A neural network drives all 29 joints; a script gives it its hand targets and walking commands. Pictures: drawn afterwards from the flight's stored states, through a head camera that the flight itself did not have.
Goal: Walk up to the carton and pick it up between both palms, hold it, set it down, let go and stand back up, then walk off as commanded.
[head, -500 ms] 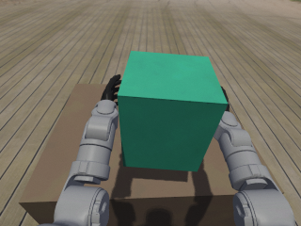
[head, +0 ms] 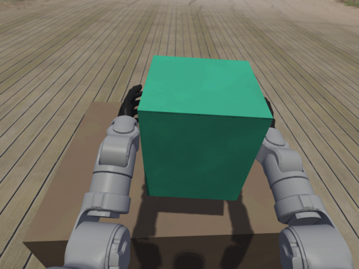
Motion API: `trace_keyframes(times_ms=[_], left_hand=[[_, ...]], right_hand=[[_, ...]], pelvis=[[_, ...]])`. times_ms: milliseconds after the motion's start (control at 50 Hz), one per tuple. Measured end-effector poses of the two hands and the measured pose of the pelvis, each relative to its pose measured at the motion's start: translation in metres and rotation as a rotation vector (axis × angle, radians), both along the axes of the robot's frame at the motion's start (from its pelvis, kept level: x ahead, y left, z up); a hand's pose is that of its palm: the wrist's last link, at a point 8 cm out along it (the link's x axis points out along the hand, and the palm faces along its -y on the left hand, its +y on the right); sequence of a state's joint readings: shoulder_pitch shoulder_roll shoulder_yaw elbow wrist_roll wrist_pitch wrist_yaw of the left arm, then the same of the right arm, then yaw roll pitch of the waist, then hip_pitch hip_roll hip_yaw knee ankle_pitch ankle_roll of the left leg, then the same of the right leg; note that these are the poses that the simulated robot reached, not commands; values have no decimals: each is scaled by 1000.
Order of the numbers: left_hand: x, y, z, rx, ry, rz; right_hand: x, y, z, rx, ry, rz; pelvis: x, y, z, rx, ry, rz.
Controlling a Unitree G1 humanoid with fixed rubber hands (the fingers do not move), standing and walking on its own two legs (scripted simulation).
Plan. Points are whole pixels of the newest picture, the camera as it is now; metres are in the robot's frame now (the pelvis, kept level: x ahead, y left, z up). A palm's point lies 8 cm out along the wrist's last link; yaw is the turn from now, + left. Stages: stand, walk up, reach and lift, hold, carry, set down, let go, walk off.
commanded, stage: hold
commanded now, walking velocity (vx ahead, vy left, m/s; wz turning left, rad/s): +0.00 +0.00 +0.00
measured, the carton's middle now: (196, 130) +0.39 -0.01 +0.17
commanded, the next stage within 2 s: none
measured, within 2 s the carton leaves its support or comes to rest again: neither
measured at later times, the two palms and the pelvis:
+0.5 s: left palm (125, 120) +0.37 +0.14 +0.21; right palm (264, 130) +0.37 -0.16 +0.19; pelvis -0.01 +0.00 +0.00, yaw +0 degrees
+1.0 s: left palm (123, 120) +0.37 +0.14 +0.21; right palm (263, 128) +0.37 -0.16 +0.20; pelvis -0.01 +0.00 +0.00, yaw +0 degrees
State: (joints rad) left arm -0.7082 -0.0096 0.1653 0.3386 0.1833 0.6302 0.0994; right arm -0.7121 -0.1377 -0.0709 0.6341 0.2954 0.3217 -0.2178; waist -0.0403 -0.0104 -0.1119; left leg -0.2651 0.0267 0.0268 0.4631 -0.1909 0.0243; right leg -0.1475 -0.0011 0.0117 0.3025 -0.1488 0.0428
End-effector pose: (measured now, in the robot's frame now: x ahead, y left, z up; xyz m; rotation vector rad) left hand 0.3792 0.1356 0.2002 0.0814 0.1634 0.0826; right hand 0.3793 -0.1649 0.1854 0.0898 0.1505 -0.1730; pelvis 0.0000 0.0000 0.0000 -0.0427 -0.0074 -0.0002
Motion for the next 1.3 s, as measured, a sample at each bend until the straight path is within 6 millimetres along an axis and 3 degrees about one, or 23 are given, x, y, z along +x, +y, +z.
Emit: trace_keyframes(times_ms=[440,1300], left_hand=[[-11,3,5,-1,16,4],[-13,4,9,0,18,9]], right_hand=[[-10,3,6,-5,15,6],[-10,4,11,-2,16,11]], pelvis=[[-5,0,0,-1,-22,1],[-6,0,0,-1,-22,2]])
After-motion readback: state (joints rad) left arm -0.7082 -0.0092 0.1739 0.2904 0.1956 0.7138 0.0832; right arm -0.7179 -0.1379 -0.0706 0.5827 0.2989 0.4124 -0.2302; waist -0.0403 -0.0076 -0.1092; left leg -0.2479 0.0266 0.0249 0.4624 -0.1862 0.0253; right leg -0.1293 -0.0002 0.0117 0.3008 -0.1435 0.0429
